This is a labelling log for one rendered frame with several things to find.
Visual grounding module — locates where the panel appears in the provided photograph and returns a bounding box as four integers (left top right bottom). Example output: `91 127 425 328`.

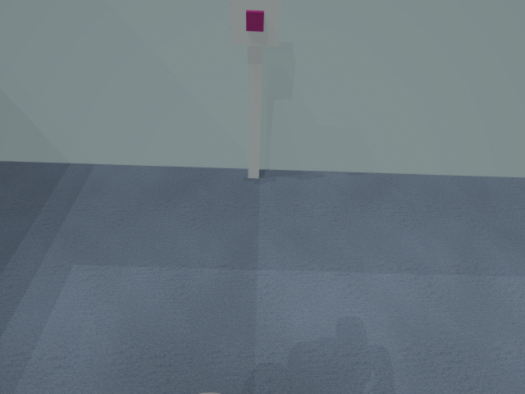
229 0 282 178

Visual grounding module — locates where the button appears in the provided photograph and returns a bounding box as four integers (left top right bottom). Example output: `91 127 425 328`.
246 10 264 32

